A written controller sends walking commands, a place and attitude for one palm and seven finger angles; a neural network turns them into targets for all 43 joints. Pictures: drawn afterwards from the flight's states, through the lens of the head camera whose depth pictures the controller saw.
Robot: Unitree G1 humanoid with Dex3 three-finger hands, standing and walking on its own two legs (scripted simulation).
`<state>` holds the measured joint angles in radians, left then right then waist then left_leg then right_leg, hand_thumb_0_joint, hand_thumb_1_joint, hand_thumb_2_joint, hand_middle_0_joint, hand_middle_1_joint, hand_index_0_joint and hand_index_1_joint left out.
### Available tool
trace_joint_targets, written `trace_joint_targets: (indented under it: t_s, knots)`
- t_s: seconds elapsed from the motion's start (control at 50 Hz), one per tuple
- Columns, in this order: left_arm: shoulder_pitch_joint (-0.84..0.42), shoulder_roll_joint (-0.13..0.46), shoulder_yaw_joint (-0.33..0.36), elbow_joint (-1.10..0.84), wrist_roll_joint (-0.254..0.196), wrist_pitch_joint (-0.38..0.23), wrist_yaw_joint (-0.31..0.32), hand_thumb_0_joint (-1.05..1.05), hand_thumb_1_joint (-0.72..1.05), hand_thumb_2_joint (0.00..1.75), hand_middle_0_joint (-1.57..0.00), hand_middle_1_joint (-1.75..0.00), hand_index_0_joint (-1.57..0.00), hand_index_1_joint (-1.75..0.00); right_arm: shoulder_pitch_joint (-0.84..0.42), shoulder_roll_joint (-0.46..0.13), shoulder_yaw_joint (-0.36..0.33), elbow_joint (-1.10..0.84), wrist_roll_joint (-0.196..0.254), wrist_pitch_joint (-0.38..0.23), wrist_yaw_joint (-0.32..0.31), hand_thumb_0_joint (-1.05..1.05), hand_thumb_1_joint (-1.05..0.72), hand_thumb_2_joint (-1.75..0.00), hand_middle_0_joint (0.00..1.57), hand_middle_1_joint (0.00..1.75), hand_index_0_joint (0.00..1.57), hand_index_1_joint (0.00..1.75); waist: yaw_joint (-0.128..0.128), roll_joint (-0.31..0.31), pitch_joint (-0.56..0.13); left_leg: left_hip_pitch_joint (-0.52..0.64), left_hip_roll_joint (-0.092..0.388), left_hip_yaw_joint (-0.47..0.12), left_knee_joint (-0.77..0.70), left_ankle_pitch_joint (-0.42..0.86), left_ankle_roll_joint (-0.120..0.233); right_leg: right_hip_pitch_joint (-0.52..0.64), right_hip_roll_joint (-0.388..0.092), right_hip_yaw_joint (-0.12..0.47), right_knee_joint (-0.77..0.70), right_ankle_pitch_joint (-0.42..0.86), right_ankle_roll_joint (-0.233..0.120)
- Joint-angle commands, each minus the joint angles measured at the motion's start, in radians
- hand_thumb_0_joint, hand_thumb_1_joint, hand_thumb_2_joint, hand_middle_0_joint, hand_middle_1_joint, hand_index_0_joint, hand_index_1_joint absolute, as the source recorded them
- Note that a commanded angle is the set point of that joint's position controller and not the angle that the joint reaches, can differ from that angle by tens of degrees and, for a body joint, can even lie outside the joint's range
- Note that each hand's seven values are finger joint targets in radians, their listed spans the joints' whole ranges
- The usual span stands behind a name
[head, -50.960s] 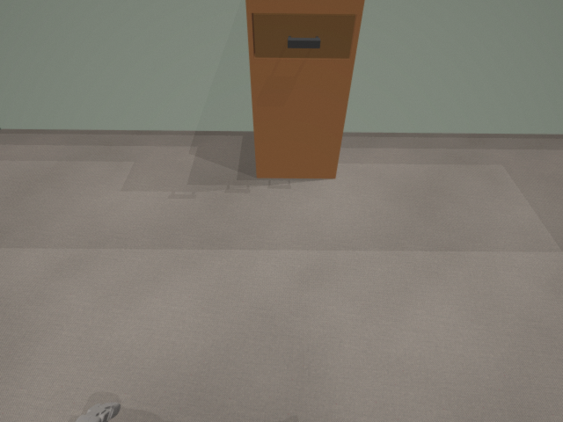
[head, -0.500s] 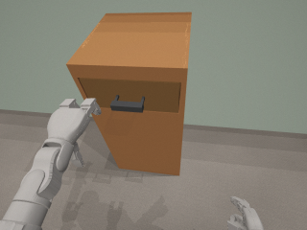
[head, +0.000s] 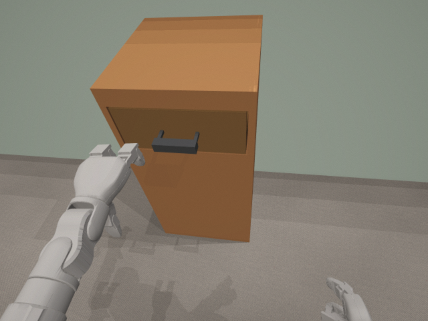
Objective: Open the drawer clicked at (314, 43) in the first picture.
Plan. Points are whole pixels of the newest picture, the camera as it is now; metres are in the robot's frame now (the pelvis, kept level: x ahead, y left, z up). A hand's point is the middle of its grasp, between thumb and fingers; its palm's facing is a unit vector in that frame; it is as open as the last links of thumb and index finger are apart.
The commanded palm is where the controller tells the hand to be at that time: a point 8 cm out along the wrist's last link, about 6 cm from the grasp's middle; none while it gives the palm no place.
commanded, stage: move the hooked fingers above the handle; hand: left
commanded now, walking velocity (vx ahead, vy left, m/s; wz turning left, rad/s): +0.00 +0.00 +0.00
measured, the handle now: (177, 139) +0.56 +0.20 -0.04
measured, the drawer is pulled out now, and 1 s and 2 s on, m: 0.00 0.00 0.00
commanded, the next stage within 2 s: none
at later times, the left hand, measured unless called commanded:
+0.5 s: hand (148, 167) +0.40 +0.21 +0.05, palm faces -0.05 -0.02 -1.00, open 13.8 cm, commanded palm +0.38 +0.22 +0.11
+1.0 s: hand (165, 151) +0.45 +0.18 +0.04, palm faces -0.04 -0.02 -1.00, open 13.8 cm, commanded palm +0.44 +0.21 +0.09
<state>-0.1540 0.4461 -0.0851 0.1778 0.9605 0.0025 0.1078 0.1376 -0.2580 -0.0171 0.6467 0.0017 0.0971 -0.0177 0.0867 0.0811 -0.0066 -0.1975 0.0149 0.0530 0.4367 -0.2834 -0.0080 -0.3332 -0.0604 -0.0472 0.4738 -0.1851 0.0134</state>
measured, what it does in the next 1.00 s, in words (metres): stands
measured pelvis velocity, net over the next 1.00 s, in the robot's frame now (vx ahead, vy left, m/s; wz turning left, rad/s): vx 0.01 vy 0.00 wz -0.01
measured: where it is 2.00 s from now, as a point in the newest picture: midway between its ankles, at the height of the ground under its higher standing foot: outside the picture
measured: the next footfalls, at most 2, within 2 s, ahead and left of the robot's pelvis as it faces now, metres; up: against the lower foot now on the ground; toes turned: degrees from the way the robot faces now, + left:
none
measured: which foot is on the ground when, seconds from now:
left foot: down 0.00-1.00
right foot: down 0.00-1.00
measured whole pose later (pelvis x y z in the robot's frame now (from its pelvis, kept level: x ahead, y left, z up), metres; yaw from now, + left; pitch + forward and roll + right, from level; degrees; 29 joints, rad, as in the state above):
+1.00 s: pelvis +0.01 +0.00 -0.01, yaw -1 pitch +11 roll +1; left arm -0.70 0.40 -0.11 0.86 1.08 -0.12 0.24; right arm 0.27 -0.26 -0.06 0.69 -0.01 0.09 -0.03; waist -0.03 0.04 -0.07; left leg -0.43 0.02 0.06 0.57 -0.34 0.00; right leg -0.56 -0.06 -0.03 0.58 -0.22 0.01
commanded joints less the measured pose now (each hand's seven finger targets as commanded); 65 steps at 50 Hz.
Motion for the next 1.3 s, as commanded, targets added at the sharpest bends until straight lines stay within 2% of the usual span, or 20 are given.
trace_joint_targets:
  t_s: [0.0,0.04,0.1,0.12,0.24,0.3,0.4,0.48,0.64,0.72,0.76,0.82,0.86,0.92,0.98,1.04,1.12,1.16,1.24,1.28]
  knots:
    - [-0.442,0.213,0.097,-0.096,0.022,-0.046,0.020,0.00,-0.50,0.30,-0.30,-1.20,-0.30,-1.20,-0.070,-0.107,-0.037,-0.123,-0.002,-0.049,-0.022,0.00,-0.90,-0.90,0.20,0.30,0.20,0.30,-0.039,-0.120,-0.211,-0.058,-0.046,-0.006,-0.060,0.160,0.029,0.177,0.054,0.012,-0.052,0.048,-0.044]
    - [-0.536,0.235,0.107,-0.106,0.034,-0.080,0.038,0.00,-0.50,0.30,-0.30,-1.20,-0.30,-1.20,-0.055,-0.103,-0.039,-0.120,-0.007,-0.057,-0.028,0.00,-0.90,-0.90,0.20,0.30,0.20,0.30,-0.039,-0.074,-0.284,-0.039,-0.049,-0.007,-0.049,0.174,0.029,0.193,0.049,0.018,-0.039,0.060,-0.044]
    - [-0.568,0.236,0.125,-0.038,0.033,-0.114,0.068,0.00,-0.50,0.30,-0.30,-1.20,-0.30,-1.20,-0.028,-0.096,-0.046,-0.108,-0.006,-0.065,-0.032,0.00,-0.90,-0.90,0.20,0.30,0.20,0.30,-0.034,-0.035,-0.307,-0.049,-0.052,-0.009,-0.037,0.226,0.023,0.199,0.051,0.016,-0.016,0.124,-0.049]
    - [-0.568,0.266,0.160,-0.010,0.035,-0.118,0.079,0.00,-0.50,0.30,-0.30,-1.20,-0.30,-1.20,-0.018,-0.100,-0.049,-0.101,-0.006,-0.065,-0.031,0.00,-0.90,-0.90,0.20,0.30,0.20,0.30,-0.032,-0.048,-0.320,-0.058,-0.051,-0.012,-0.036,0.236,0.021,0.209,0.054,0.017,-0.014,0.129,-0.049]
    - [-0.571,0.190,0.099,0.197,0.047,-0.063,0.098,0.00,-0.50,0.30,-0.30,-1.20,-0.30,-1.20,0.007,-0.110,-0.053,-0.088,0.008,-0.056,-0.019,0.00,-0.90,-0.90,0.20,0.30,0.20,0.30,-0.044,-0.117,-0.261,-0.135,-0.047,0.007,-0.035,0.223,0.021,0.181,0.052,0.011,-0.009,0.141,-0.046]
    - [-0.625,0.206,0.092,0.224,0.059,-0.048,0.085,0.00,-0.50,0.30,-0.30,-1.20,-0.30,-1.20,0.026,-0.121,-0.060,-0.091,0.009,-0.050,-0.021,0.00,-0.90,-0.90,0.20,0.30,0.20,0.30,-0.047,-0.124,-0.317,-0.135,-0.049,0.015,-0.025,0.233,0.028,0.199,0.051,0.018,0.001,0.164,-0.046]
    - [-0.693,0.195,0.080,0.152,0.050,-0.104,0.077,0.00,-0.50,0.30,-0.30,-1.20,-0.30,-1.20,0.066,-0.122,-0.082,-0.101,0.002,-0.048,-0.023,0.00,-0.90,-0.90,0.20,0.30,0.20,0.30,-0.061,-0.083,-0.414,-0.089,-0.048,0.005,0.012,0.314,0.034,0.199,0.056,0.021,0.035,0.241,-0.048]
    - [-0.713,0.214,0.120,0.190,0.057,-0.142,0.123,0.00,-0.50,0.30,-0.30,-1.20,-0.30,-1.20,0.103,-0.123,-0.089,-0.077,0.000,-0.046,-0.021,0.00,-0.90,-0.90,0.20,0.30,0.20,0.30,-0.070,-0.093,-0.388,-0.103,-0.047,-0.005,0.029,0.347,0.031,0.162,0.063,0.014,0.052,0.262,-0.050]
    - [-0.802,0.252,0.143,0.390,0.108,-0.056,0.215,0.00,-0.50,0.30,-0.30,-1.20,-0.30,-1.20,0.112,-0.129,-0.085,-0.045,0.003,-0.039,-0.010,0.00,-0.90,-0.90,0.20,0.30,0.20,0.30,-0.072,-0.091,-0.398,-0.177,-0.049,0.017,0.028,0.295,0.028,0.161,0.061,0.019,0.063,0.238,-0.049]
    - [-0.878,0.169,0.056,0.430,0.103,-0.034,0.181,0.00,-0.50,0.30,-0.30,-1.20,-0.30,-1.20,0.129,-0.132,-0.094,-0.049,0.004,-0.036,-0.011,0.00,-0.90,-0.90,0.20,0.30,0.20,0.30,-0.109,-0.093,-0.446,-0.145,-0.048,0.015,0.046,0.328,0.035,0.150,0.065,0.016,0.068,0.274,-0.048]
    - [-0.888,0.184,0.058,0.427,0.091,-0.048,0.158,0.00,-0.50,0.30,-0.30,-1.20,-0.30,-1.20,0.142,-0.138,-0.097,-0.052,0.004,-0.034,-0.016,0.00,-0.90,-0.90,0.20,0.30,0.20,0.30,-0.113,-0.098,-0.466,-0.135,-0.047,0.014,0.055,0.324,0.039,0.155,0.063,0.022,0.068,0.284,-0.044]
    - [-0.940,0.113,0.000,0.436,0.082,-0.085,0.133,0.00,-0.50,0.30,-0.30,-1.20,-0.30,-1.20,0.156,-0.133,-0.097,-0.055,0.000,-0.032,-0.021,0.00,-0.90,-0.90,0.20,0.30,0.20,0.30,-0.142,-0.114,-0.426,-0.137,-0.046,0.002,0.068,0.320,0.042,0.102,0.065,0.012,0.070,0.264,-0.043]
    - [-0.960,0.149,0.030,0.469,0.089,-0.108,0.139,0.00,-0.50,0.30,-0.30,-1.20,-0.30,-1.20,0.177,-0.139,-0.099,-0.037,-0.002,-0.032,-0.023,0.00,-0.90,-0.90,0.20,0.30,0.20,0.30,-0.145,-0.130,-0.393,-0.149,-0.044,-0.001,0.075,0.295,0.042,0.066,0.067,0.013,0.072,0.240,-0.043]
    - [-1.004,0.237,0.105,0.483,0.109,-0.128,0.177,0.00,-0.50,0.30,-0.30,-1.20,-0.30,-1.20,0.190,-0.140,-0.094,-0.037,-0.010,-0.030,-0.024,0.00,-0.90,-0.90,0.20,0.30,0.20,0.30,-0.130,-0.098,-0.422,-0.182,-0.052,-0.006,0.086,0.298,0.038,0.074,0.067,0.016,0.091,0.238,-0.048]
    - [-1.049,0.237,0.108,0.548,0.132,-0.111,0.233,0.00,-0.50,0.30,-0.30,-1.20,-0.30,-1.20,0.203,-0.133,-0.090,-0.025,-0.012,-0.034,-0.017,0.00,-0.90,-0.90,0.20,0.30,0.20,0.30,-0.141,-0.088,-0.416,-0.226,-0.053,-0.002,0.101,0.286,0.035,0.043,0.068,0.016,0.110,0.234,-0.048]
    - [-1.093,0.270,0.131,0.590,0.147,-0.073,0.275,0.00,-0.50,0.30,-0.30,-1.20,-0.30,-1.20,0.216,-0.138,-0.091,-0.021,-0.019,-0.037,-0.008,0.00,-0.90,-0.90,0.20,0.30,0.20,0.30,-0.139,-0.051,-0.478,-0.241,-0.053,0.002,0.116,0.310,0.032,0.052,0.070,0.019,0.131,0.255,-0.049]
    - [-1.093,0.243,0.107,0.678,0.137,-0.018,0.259,0.00,-0.50,0.30,-0.30,-1.20,-0.30,-1.20,0.239,-0.146,-0.098,-0.015,-0.019,-0.031,-0.001,0.00,-0.90,-0.90,0.20,0.30,0.20,0.30,-0.158,-0.073,-0.543,-0.243,-0.051,0.009,0.136,0.352,0.033,0.079,0.074,0.018,0.140,0.315,-0.043]
    - [-1.125,0.168,0.036,0.696,0.130,-0.007,0.231,0.00,-0.50,0.30,-0.30,-1.20,-0.30,-1.20,0.261,-0.150,-0.106,-0.008,-0.016,-0.030,-0.001,0.00,-0.90,-0.90,0.20,0.30,0.20,0.30,-0.186,-0.083,-0.530,-0.224,-0.042,0.007,0.140,0.349,0.036,0.041,0.077,0.016,0.131,0.308,-0.039]
    - [-1.216,0.137,-0.014,0.706,0.110,-0.041,0.176,0.00,-0.50,0.30,-0.30,-1.20,-0.30,-1.20,0.288,-0.163,-0.105,0.005,-0.012,-0.030,-0.014,0.00,-0.90,-0.90,0.20,0.30,0.20,0.30,-0.234,-0.125,-0.470,-0.238,-0.040,-0.008,0.141,0.269,0.046,-0.017,0.078,0.021,0.111,0.236,-0.035]
    - [-1.249,0.170,0.014,0.676,0.112,-0.080,0.170,0.00,-0.50,0.30,-0.30,-1.20,-0.30,-1.20,0.308,-0.164,-0.108,0.012,-0.018,-0.035,-0.019,0.00,-0.90,-0.90,0.20,0.30,0.20,0.30,-0.228,-0.088,-0.504,-0.224,-0.041,-0.017,0.152,0.284,0.047,-0.028,0.078,0.026,0.123,0.233,-0.040]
